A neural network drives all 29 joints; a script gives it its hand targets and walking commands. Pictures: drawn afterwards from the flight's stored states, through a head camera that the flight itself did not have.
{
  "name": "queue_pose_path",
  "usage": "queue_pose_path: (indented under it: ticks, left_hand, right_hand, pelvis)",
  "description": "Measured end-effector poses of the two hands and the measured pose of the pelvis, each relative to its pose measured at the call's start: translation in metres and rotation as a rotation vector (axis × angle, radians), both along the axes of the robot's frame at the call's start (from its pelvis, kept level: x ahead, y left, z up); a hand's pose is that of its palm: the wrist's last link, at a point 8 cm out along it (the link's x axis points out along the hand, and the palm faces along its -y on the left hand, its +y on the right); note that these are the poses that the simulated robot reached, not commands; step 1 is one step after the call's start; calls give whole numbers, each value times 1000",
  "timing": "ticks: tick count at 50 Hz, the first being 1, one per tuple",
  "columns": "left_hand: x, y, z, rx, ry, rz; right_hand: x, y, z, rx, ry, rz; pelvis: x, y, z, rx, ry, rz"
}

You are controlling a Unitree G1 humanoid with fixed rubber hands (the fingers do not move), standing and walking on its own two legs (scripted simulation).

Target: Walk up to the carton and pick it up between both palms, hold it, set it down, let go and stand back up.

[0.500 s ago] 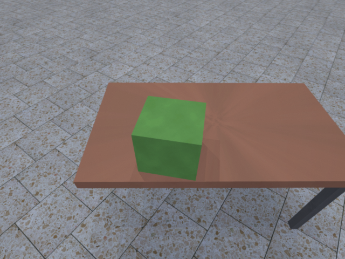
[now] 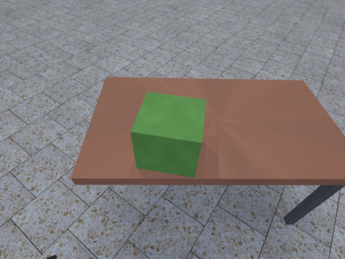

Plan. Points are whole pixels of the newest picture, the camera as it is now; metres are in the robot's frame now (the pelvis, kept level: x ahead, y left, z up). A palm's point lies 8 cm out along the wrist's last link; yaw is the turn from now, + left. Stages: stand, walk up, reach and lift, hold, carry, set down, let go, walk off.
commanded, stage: walk up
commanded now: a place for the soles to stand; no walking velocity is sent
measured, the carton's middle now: (170, 134) +0.54 +0.01 -0.08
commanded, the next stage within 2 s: none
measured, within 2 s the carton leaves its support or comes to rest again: neither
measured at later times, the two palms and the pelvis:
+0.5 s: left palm out of the picture +0.09 +0.30 -0.09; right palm out of the picture +0.10 -0.31 -0.10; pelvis +0.00 +0.00 +0.00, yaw +0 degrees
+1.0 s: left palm out of the picture +0.09 +0.30 -0.09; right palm out of the picture +0.10 -0.31 -0.10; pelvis +0.00 +0.00 +0.00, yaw -1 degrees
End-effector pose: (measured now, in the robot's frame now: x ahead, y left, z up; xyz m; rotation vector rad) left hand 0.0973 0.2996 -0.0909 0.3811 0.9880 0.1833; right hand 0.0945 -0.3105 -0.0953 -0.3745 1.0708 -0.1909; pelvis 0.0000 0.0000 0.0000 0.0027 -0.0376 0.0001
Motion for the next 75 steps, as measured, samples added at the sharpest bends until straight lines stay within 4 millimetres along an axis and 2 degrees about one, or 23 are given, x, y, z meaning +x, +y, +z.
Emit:
queue_pose_path:
  ticks: [5,13,20,28,36,43,51,58,62,68,72,75]
  left_hand:
    - [-3,-4,0,2,3,-1]
    - [-3,2,0,2,5,2]
    - [-3,-2,-1,2,8,1]
    - [-3,4,0,1,2,1]
    - [-5,0,-1,3,9,0]
    - [-5,6,-1,3,5,0]
    - [-6,1,-1,4,10,-1]
    - [-6,7,-1,1,6,-3]
    - [-2,6,5,-7,12,2]
    - [9,-8,7,-11,37,3]
    - [3,-15,-3,31,64,19]
    - [-5,-9,6,64,92,40]
  right_hand:
    - [1,-4,-1,2,3,-7]
    - [1,2,-1,5,6,-2]
    - [3,-3,-1,4,3,-8]
    - [4,4,0,4,-1,-4]
    - [4,-2,0,5,0,-13]
    - [4,5,0,5,-1,-10]
    - [4,-1,0,5,-1,-17]
    - [4,6,1,8,-5,-11]
    - [-4,3,4,24,2,-14]
    - [-13,-16,-1,35,79,-47]
    - [6,-27,-16,47,71,-60]
    - [29,-23,-14,59,45,-51]
  pelvis:
    - [-1,-4,0,2,-2,-3]
    - [-1,2,0,2,1,0]
    - [0,-3,0,1,-1,-5]
    - [-1,4,0,0,-1,-3]
    - [-1,-1,0,0,-2,-9]
    - [-2,5,0,-1,-2,-8]
    - [-1,0,0,-1,-3,-13]
    - [-2,6,0,-3,-3,-11]
    - [6,3,5,-14,-2,-21]
    - [29,-15,7,-14,14,-38]
    - [46,-28,-6,-24,-20,-51]
    - [59,-25,-2,-19,-34,-46]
